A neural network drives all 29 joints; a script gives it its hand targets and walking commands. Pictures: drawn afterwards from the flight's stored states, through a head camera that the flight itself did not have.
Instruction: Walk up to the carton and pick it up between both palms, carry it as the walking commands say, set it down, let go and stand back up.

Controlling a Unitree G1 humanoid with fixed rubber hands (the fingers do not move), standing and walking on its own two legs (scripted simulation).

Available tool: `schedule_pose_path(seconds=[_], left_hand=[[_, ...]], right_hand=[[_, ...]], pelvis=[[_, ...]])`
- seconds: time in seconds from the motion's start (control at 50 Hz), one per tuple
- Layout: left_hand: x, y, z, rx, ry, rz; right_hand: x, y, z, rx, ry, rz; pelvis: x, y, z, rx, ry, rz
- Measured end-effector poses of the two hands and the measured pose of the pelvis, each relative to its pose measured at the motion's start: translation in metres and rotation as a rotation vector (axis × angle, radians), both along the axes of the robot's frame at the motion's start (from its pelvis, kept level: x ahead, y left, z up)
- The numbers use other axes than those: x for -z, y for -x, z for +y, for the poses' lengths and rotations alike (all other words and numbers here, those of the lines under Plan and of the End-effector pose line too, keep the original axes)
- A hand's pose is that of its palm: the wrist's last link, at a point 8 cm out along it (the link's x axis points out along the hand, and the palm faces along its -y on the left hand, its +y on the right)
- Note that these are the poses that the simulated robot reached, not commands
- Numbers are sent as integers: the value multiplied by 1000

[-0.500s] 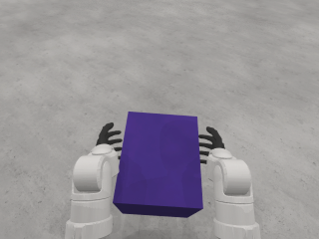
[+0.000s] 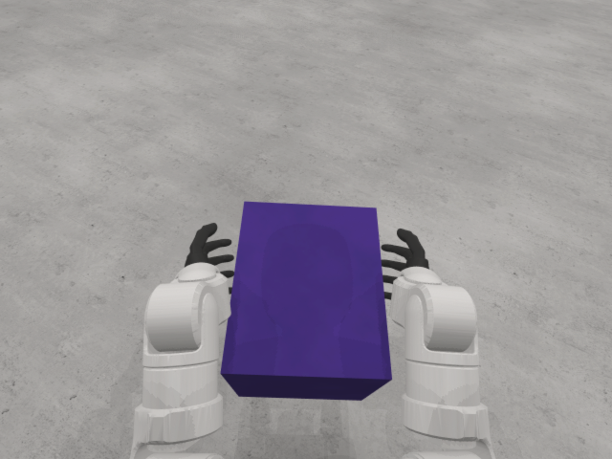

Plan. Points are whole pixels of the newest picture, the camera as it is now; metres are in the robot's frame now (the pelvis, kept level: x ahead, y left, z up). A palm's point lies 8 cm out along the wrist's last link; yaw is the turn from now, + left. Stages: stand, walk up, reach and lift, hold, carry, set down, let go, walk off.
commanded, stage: carry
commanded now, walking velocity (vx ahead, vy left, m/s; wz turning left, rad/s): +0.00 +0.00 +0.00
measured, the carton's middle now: (305, 305) +0.33 +0.01 +0.00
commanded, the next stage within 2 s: hold in 1.42 s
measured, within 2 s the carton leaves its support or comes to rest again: neither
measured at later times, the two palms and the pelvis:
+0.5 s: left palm (247, 313) +0.26 +0.08 +0.10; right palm (478, 331) +0.26 -0.18 +0.10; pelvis -0.04 -0.04 +0.01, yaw +0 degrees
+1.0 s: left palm (220, 325) +0.26 +0.11 +0.07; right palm (451, 341) +0.25 -0.15 +0.07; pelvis -0.03 -0.01 +0.00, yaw -1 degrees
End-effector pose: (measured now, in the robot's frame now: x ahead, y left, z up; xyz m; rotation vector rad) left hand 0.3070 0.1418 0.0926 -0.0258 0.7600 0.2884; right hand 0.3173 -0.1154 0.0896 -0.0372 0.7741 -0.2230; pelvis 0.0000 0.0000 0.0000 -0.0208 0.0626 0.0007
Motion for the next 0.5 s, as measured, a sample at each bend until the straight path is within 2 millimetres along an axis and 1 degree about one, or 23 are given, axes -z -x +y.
schedule_pose_path(seconds=[0.04,0.1,0.18,0.24,0.34,0.42,0.5], left_hand=[[-4,3,-12,1,-17,-12],[-5,7,-33,34,-27,3],[-5,13,-56,95,-30,20],[-5,20,-67,129,-31,19],[-8,32,-73,141,-36,19],[-9,40,-68,120,-37,19],[-7,44,-62,96,-40,21]], right_hand=[[0,2,-12,2,-17,-13],[1,15,-33,33,-22,2],[1,36,-56,90,-22,19],[-2,49,-67,116,-14,18],[-7,61,-72,117,-7,19],[-8,62,-68,92,-5,19],[-6,61,-62,62,-1,20]], pelvis=[[2,3,-10,6,6,-2],[0,9,-21,4,-9,-5],[-2,19,-29,6,-25,-11],[-3,27,-34,11,-30,-24],[-5,34,-39,13,-31,-34],[-5,38,-42,12,-29,-37],[-6,40,-41,9,-26,-37]])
